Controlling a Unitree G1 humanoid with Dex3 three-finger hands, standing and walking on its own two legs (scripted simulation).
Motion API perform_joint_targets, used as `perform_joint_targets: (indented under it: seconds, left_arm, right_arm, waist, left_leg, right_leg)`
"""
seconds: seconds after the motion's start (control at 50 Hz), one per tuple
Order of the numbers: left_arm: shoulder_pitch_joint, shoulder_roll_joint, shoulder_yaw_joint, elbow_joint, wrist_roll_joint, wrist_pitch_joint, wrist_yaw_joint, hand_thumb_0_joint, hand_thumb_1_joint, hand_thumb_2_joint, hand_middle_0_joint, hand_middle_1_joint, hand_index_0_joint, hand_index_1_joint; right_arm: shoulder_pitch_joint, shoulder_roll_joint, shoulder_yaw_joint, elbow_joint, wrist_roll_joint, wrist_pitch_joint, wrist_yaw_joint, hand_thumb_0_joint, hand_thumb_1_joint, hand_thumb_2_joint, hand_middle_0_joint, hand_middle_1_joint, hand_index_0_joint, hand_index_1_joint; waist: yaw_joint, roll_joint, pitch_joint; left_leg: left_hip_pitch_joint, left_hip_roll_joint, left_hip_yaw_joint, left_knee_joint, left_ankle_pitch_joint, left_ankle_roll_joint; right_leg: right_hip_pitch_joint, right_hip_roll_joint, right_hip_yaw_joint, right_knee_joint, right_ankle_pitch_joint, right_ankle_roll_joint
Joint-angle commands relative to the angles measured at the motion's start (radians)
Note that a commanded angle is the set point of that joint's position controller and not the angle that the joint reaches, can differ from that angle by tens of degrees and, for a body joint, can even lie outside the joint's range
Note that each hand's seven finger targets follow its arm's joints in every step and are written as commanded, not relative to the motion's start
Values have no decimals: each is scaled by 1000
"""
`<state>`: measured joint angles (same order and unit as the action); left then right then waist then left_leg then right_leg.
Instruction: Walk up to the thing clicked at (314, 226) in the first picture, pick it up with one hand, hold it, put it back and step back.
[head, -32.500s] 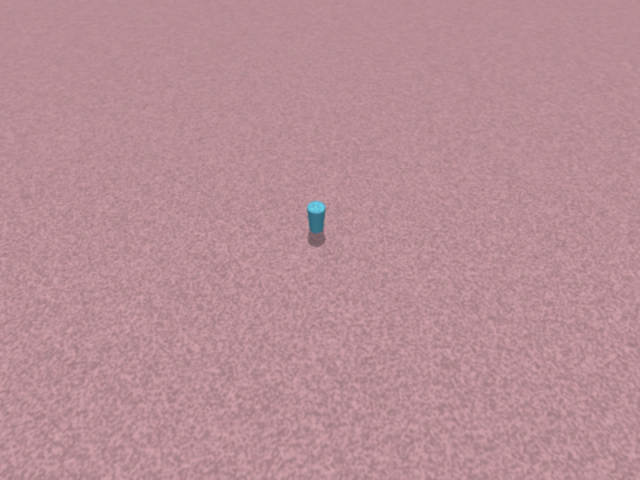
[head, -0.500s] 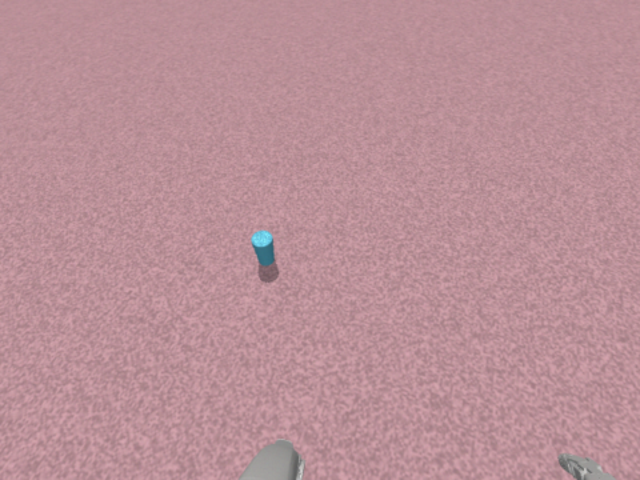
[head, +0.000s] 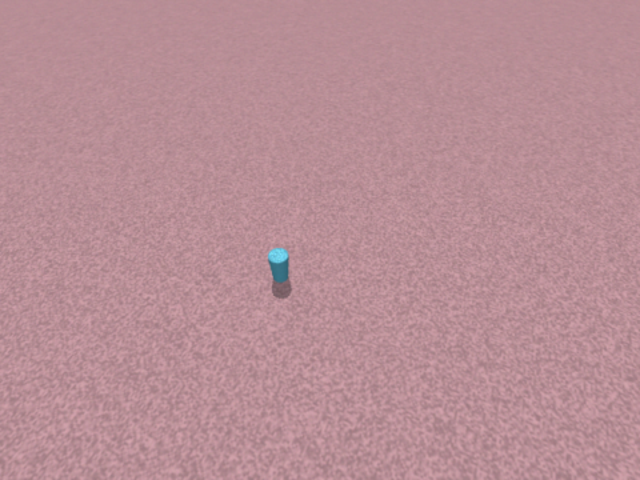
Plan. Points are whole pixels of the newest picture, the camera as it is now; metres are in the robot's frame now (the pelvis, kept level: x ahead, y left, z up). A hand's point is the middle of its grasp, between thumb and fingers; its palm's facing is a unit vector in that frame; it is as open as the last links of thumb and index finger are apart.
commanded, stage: step back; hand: left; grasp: from the side
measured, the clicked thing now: (279, 266) +1.02 +0.20 -0.70
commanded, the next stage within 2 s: stand in 0.56 s
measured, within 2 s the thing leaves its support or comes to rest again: neither
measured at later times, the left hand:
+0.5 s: hand out of the picture +0.14 +0.29 -0.14, palm faces +0.01 -0.93 -0.36, open 7.4 cm
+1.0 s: hand out of the picture +0.11 +0.27 -0.14, palm faces -0.03 -0.94 -0.33, open 7.4 cm
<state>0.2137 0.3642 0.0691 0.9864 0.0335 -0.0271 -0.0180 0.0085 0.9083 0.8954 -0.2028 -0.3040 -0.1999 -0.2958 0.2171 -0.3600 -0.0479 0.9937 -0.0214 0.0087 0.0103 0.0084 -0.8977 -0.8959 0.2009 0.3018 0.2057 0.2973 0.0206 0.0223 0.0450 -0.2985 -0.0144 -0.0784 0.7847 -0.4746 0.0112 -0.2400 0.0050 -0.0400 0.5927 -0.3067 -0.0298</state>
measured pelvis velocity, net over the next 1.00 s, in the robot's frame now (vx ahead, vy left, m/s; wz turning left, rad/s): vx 0.03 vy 0.02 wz -0.01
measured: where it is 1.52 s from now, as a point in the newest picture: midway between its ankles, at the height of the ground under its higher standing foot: outside the picture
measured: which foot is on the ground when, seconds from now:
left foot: down 0.00-1.00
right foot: down 0.00-1.00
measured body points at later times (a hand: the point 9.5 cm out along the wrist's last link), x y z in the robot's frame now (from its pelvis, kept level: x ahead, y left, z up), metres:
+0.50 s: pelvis +0.04 +0.03 +0.01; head +0.06 +0.03 +0.46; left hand +0.14 +0.34 -0.12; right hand +0.16 -0.26 -0.11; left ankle +0.04 +0.14 -0.73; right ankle +0.01 -0.11 -0.73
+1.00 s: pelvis +0.03 +0.02 +0.02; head +0.04 +0.02 +0.47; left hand +0.11 +0.32 -0.11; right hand +0.10 -0.28 -0.11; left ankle +0.04 +0.14 -0.73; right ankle +0.01 -0.11 -0.73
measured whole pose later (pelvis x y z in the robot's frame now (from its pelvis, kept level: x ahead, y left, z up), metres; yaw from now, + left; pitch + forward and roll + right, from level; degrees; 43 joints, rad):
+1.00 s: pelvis +0.03 +0.02 +0.02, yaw -1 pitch -2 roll +0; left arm 0.09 0.34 0.01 1.15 0.01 -0.02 -0.01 0.01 0.91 0.90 -0.20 -0.30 -0.20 -0.30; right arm 0.08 -0.34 -0.02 1.16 0.00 -0.01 0.01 0.01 -0.90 -0.90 0.20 0.30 0.20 0.30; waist -0.01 -0.01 0.07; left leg -0.11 0.01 0.02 0.31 -0.15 -0.01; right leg -0.08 -0.02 0.01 0.32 -0.20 0.02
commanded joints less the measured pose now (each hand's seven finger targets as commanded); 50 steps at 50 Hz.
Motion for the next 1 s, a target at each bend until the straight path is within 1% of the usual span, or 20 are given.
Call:
perform_joint_targets:
  seconds: [0.0,0.04,0.08,0.1,0.12,0.14,0.16,0.18,0.24,0.28,0.32,0.36,0.4,0.46,0.52,0.54,0.62,0.76,0.8,0.98]
  left_arm:
    - [-62,286,65,-79,3,-43,28,0,900,900,-200,-300,-200,-300]
    - [-96,282,59,-82,2,-39,23,0,900,900,-200,-300,-200,-300]
    - [-125,260,45,-84,-8,-28,19,0,900,900,-200,-300,-200,-300]
    - [-117,235,30,-84,-13,-19,18,0,900,900,-200,-300,-200,-300]
    - [-108,201,15,-87,-15,-14,17,0,900,900,-200,-300,-200,-300]
    - [-93,161,4,-91,-29,-9,16,0,900,900,-200,-300,-200,-300]
    - [-96,194,16,-64,-38,-1,21,0,900,900,-200,-300,-200,-300]
    - [-90,198,15,-52,-31,-2,23,0,900,900,-200,-300,-200,-300]
    - [-57,196,9,-14,-30,-18,28,0,900,900,-200,-300,-200,-300]
    - [-64,226,14,-5,-29,-25,29,0,900,900,-200,-300,-200,-300]
    - [-101,224,11,-11,-31,-22,32,0,900,900,-200,-300,-200,-300]
    - [-108,212,6,-3,-34,-17,36,0,900,900,-200,-300,-200,-300]
    - [-121,209,0,5,-30,-13,37,0,900,900,-200,-300,-200,-300]
    - [-129,211,0,18,-25,-12,37,0,900,900,-200,-300,-200,-300]
    - [-154,216,0,24,-22,-11,35,0,900,900,-200,-300,-200,-300]
    - [-164,182,-21,41,-32,-11,30,0,900,900,-200,-300,-200,-300]
    - [-185,194,-24,55,-31,-13,32,0,900,900,-200,-300,-200,-300]
    - [-197,198,-24,79,-29,-17,30,0,900,900,-200,-300,-200,-300]
    - [-186,196,-26,88,-27,-15,28,0,900,900,-200,-300,-200,-300]
    - [-172,194,-27,101,-25,-14,24,0,900,900,-200,-300,-200,-300]
  right_arm:
    - [-24,-197,-46,-69,-1,-38,-10,0,-900,-900,200,300,200,300]
    - [6,-185,-45,-52,-1,-45,-3,0,-900,-900,200,300,200,300]
    - [30,-166,-48,-32,-6,-51,-2,0,-900,-900,200,300,200,300]
    - [29,-163,-51,-25,-10,-54,-8,0,-900,-900,200,300,200,300]
    - [17,-182,-57,-27,-17,-57,-15,0,-900,-900,200,300,200,300]
    - [-24,-232,-59,-45,-19,-65,-20,0,-900,-900,200,300,200,300]
    - [-77,-282,-60,-52,-8,-62,-19,0,-900,-900,200,300,200,300]
    - [-108,-276,-56,-52,-6,-61,-16,0,-900,-900,200,300,200,300]
    - [-155,-227,-38,-46,2,-60,-20,0,-900,-900,200,300,200,300]
    - [-142,-206,-32,-32,12,-55,-24,0,-900,-900,200,300,200,300]
    - [-121,-204,-35,-15,12,-52,-29,0,-900,-900,200,300,200,300]
    - [-143,-207,-36,-6,15,-51,-30,0,-900,-900,200,300,200,300]
    - [-171,-195,-35,-6,14,-46,-29,0,-900,-900,200,300,200,300]
    - [-197,-194,-35,5,14,-43,-28,0,-900,-900,200,300,200,300]
    - [-229,-182,-30,16,8,-40,-25,0,-900,-900,200,300,200,300]
    - [-220,-184,-19,27,19,-41,-20,0,-900,-900,200,300,200,300]
    - [-231,-183,-16,48,17,-41,-12,0,-900,-900,200,300,200,300]
    - [-235,-186,-8,75,16,-45,-10,0,-900,-900,200,300,200,300]
    - [-240,-182,-6,81,16,-45,-10,0,-900,-900,200,300,200,300]
    - [-204,-195,0,100,14,-48,-11,0,-900,-900,200,300,200,300]
  waist:
    - [3,-116,61]
    - [-10,-167,7]
    - [-38,-146,-28]
    - [-43,-120,-31]
    - [-46,-73,-41]
    - [-25,58,-65]
    - [-8,77,-49]
    - [-2,62,-45]
    - [19,101,-84]
    - [1,70,-118]
    - [-17,35,-145]
    - [-11,40,-155]
    - [-10,6,-133]
    - [-10,-17,-136]
    - [-12,-32,-82]
    - [-20,-32,-71]
    - [-25,-43,-80]
    - [-22,-19,-97]
    - [-19,-16,-81]
    - [-23,-13,-72]
  left_leg:
    - [-152,49,-45,51,7,1]
    - [-59,49,38,-73,18,-8]
    - [92,9,102,-268,156,-7]
    - [142,0,91,-338,233,-8]
    - [193,46,16,-376,294,4]
    - [183,211,-211,-447,300,61]
    - [58,289,-279,-457,220,156]
    - [39,298,-269,-448,246,174]
    - [98,204,-86,-343,568,79]
    - [104,139,-9,-297,620,35]
    - [147,131,8,-290,700,24]
    - [181,146,2,-297,753,37]
    - [175,150,-2,-322,668,45]
    - [179,147,10,-329,586,41]
    - [134,135,17,-376,443,29]
    - [164,134,-11,-408,495,24]
    - [212,138,-4,-441,524,14]
    - [217,139,4,-497,469,5]
    - [226,140,1,-512,424,0]
    - [219,144,-3,-520,396,1]
  right_leg:
    - [-2,-314,379,-334,-156,-169]
    - [1,-277,274,-282,-4,-152]
    - [-48,-223,172,-182,112,-117]
    - [-66,-187,138,-115,161,-89]
    - [-108,-158,109,-51,194,-55]
    - [-134,-78,59,28,131,2]
    - [-56,-23,29,52,-108,12]
    - [-7,-30,41,40,-137,8]
    - [70,-67,71,-95,154,-3]
    - [134,-103,108,-98,354,-18]
    - [144,-113,110,-79,436,-22]
    - [131,-106,93,-69,435,-15]
    - [109,-100,99,-93,379,-10]
    - [124,-110,109,-119,385,-13]
    - [116,-117,131,-170,319,-13]
    - [112,-129,141,-218,340,-2]
    - [137,-129,129,-264,332,13]
    - [175,-136,130,-307,290,18]
    - [142,-131,129,-323,230,17]
    - [130,-135,135,-341,212,18]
